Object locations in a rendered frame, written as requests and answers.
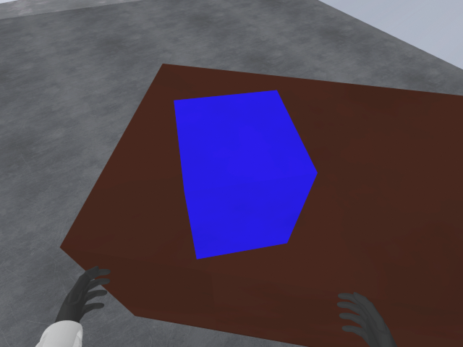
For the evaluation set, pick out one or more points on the carton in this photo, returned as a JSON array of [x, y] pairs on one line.
[[245, 170]]

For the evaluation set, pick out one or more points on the robot right hand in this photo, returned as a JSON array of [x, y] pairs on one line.
[[374, 330]]

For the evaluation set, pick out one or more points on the robot left forearm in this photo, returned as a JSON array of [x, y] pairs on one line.
[[62, 334]]

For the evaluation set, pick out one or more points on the pedestal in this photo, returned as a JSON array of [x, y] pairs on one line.
[[383, 218]]

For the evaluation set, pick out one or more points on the robot left hand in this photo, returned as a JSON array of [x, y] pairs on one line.
[[73, 307]]

